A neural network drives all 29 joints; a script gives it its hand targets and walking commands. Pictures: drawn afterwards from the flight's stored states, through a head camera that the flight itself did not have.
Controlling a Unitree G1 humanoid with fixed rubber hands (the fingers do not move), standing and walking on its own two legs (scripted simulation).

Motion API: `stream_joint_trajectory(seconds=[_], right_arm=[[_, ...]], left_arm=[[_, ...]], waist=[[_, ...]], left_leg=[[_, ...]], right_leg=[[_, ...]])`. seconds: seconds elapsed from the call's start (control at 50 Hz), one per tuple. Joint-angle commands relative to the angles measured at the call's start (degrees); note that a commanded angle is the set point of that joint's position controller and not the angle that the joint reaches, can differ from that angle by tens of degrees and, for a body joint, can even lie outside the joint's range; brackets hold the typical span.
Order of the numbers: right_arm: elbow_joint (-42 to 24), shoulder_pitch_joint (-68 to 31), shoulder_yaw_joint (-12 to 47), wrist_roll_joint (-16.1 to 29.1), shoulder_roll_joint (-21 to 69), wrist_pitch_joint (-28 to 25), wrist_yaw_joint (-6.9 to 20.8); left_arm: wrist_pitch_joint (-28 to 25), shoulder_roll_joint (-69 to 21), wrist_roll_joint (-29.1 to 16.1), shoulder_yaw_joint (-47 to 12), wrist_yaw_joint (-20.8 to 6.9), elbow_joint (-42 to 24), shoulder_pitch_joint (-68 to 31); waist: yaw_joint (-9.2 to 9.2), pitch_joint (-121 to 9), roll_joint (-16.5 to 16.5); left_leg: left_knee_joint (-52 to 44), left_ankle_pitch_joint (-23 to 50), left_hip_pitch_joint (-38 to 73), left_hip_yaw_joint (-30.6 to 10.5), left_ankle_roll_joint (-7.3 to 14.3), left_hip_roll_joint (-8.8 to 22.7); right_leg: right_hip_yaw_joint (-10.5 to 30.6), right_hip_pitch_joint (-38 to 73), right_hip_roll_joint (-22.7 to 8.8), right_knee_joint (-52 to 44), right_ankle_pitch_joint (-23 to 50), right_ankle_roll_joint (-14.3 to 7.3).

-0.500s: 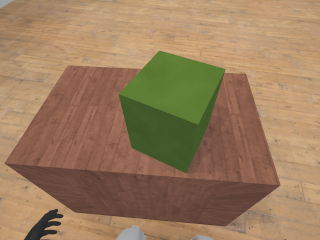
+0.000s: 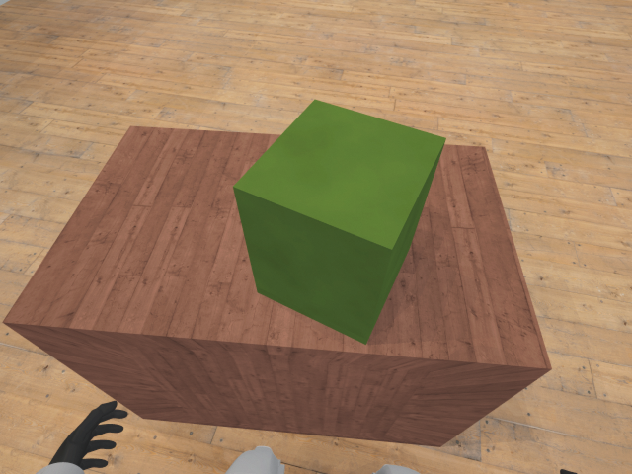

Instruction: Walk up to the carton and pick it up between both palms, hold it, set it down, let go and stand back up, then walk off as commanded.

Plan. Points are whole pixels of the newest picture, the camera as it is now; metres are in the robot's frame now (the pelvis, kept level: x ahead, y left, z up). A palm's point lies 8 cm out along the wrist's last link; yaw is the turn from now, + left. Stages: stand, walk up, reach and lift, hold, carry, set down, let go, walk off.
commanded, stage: walk up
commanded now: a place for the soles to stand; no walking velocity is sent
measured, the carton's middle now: (340, 224) +0.46 -0.02 +0.03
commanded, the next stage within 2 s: reach and lift in 0.02 s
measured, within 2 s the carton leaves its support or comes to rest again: neither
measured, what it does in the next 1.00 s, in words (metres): stands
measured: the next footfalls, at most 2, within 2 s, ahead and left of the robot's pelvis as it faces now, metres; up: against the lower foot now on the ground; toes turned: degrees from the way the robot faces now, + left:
none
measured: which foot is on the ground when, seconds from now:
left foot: down 0.00-1.00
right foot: down 0.00-1.00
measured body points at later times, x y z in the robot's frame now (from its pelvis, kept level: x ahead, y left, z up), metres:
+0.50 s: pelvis +0.01 +0.00 +0.01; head +0.01 +0.03 +0.46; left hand +0.20 +0.32 -0.06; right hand +0.16 -0.25 -0.07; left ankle +0.07 +0.14 -0.70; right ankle +0.01 -0.11 -0.70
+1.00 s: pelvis +0.01 +0.01 +0.03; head +0.00 +0.03 +0.48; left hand +0.22 +0.31 -0.02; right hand +0.17 -0.21 -0.02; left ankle +0.07 +0.14 -0.70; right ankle +0.01 -0.11 -0.70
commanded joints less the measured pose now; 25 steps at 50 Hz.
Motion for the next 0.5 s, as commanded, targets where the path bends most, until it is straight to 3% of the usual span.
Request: stream_joint_trajectory(seconds=[0.0,0.02,0.06,0.08,0.12,0.16,0.2,0.22,0.24,0.3,0.34,0.38,0.4,0.44,0.46,0.48], right_arm=[[-2.26,-0.82,-3.71,0.46,-11.36,-0.62,0.04],[4.38,-19.39,-10.46,-6.53,-2.16,-11.29,2.72],[4.10,-14.11,-12.99,-5.98,-6.26,-12.88,4.21],[1.45,-14.12,-13.33,-6.24,-6.52,-13.40,3.94],[1.15,-12.63,-12.64,-5.32,-4.98,-13.43,3.15],[-0.60,-8.86,-10.86,-2.60,-2.94,-13.70,2.73],[0.00,-6.60,-9.88,-1.36,-1.27,-13.62,1.42],[-1.55,-5.17,-9.98,-0.60,-0.75,-13.12,0.60],[-2.06,-4.49,-8.46,0.70,0.40,-12.86,0.23],[-3.85,-4.25,-7.88,0.87,2.04,-12.26,-1.17],[-5.39,-3.81,-7.11,1.13,2.86,-11.91,-1.49],[-6.73,-5.06,-7.55,0.61,4.52,-11.74,-1.92],[-6.73,-4.69,-6.87,0.34,5.39,-11.20,-2.17],[-10.97,-4.01,-7.04,0.05,6.39,-11.04,-2.46],[-12.87,-4.67,-6.02,0.31,8.18,-10.61,-2.97],[-13.02,-3.19,-5.88,0.24,8.79,-10.61,-3.19]], left_arm=[[-0.68,11.41,0.97,4.40,0.42,2.95,-1.37],[12.87,8.49,4.60,6.59,1.41,-6.39,-15.24],[19.89,7.52,5.11,6.54,2.30,-13.86,-11.41],[20.92,8.73,5.26,7.07,2.10,-16.04,-11.87],[21.65,8.43,4.89,7.02,1.03,-19.71,-11.44],[21.47,8.83,5.30,8.37,0.42,-23.03,-9.58],[20.98,9.14,6.48,10.43,-0.40,-23.61,-7.66],[20.94,9.42,6.70,11.12,-0.96,-23.92,-6.29],[20.94,9.67,7.04,11.55,-1.25,-24.04,-5.55],[20.45,9.07,6.77,11.01,-2.35,-23.90,-4.63],[20.00,10.06,7.39,11.82,-2.32,-23.76,-4.76],[19.88,8.78,5.59,10.09,-2.54,-24.60,-6.14],[19.89,8.40,5.34,9.88,-2.76,-24.79,-5.50],[19.36,7.79,4.70,9.68,-2.79,-25.35,-5.30],[18.90,8.34,3.81,9.37,-3.14,-24.99,-6.67],[18.32,8.04,3.72,9.25,-3.04,-25.74,-4.66]], waist=[[1.67,-7.39,-0.43],[0.69,-7.45,-0.98],[-1.08,-6.79,-0.82],[-1.04,-7.90,-3.15],[-1.42,-9.11,-4.21],[-0.56,-10.32,-0.90],[0.26,-8.76,-1.66],[-0.38,-9.77,-1.89],[1.59,-8.66,-0.31],[0.94,-7.63,1.37],[3.37,-5.76,2.14],[2.34,-3.93,3.20],[1.41,-2.23,2.08],[2.13,-2.51,2.23],[2.32,-2.33,0.56],[1.68,-2.58,1.41]], left_leg=[[-11.11,1.78,-3.25,-7.18,5.67,4.14],[-6.53,-5.58,1.88,6.98,-0.18,2.39],[-4.99,-6.18,4.42,5.96,0.67,2.71],[-4.26,-4.63,5.46,6.81,1.29,2.21],[-5.01,-0.08,10.30,7.29,0.95,2.44],[-7.20,4.53,14.76,7.77,0.48,1.45],[-8.76,6.65,14.87,8.46,0.63,0.50],[-9.02,7.91,14.75,8.08,0.68,-0.04],[-10.87,8.38,14.73,8.55,1.03,-0.54],[-13.30,9.74,15.81,9.09,0.70,-0.57],[-14.71,8.82,15.53,9.02,0.96,-1.06],[-15.87,9.44,15.74,8.71,0.42,-0.42],[-16.91,6.78,15.56,9.24,0.69,-0.73],[-17.88,6.05,15.16,9.36,1.08,-0.22],[-17.87,5.73,15.52,9.60,1.46,-0.61],[-18.08,6.12,16.50,9.24,1.40,-0.66]], right_leg=[[9.69,7.22,-4.41,-14.58,-2.30,-5.04],[2.76,-0.92,2.08,-12.61,1.14,-2.81],[2.98,-1.96,3.02,-10.14,2.39,-2.35],[3.36,-0.36,3.55,-10.48,3.68,-1.72],[2.76,1.27,3.50,-12.19,8.96,-1.47],[3.65,4.69,3.39,-14.39,13.70,-1.05],[4.28,8.23,3.71,-15.30,18.32,0.14],[5.03,9.83,3.50,-15.57,20.46,0.81],[4.89,12.18,3.50,-16.80,20.23,1.23],[4.23,14.69,4.30,-18.88,21.26,1.72],[4.01,14.68,4.03,-19.54,17.62,1.94],[3.39,14.42,4.38,-20.24,17.08,1.53],[3.91,14.76,4.18,-21.38,15.56,1.60],[3.20,16.33,4.74,-21.27,15.03,1.67],[4.11,14.97,4.25,-22.12,15.16,1.74],[3.88,15.16,4.20,-22.76,15.87,1.94]])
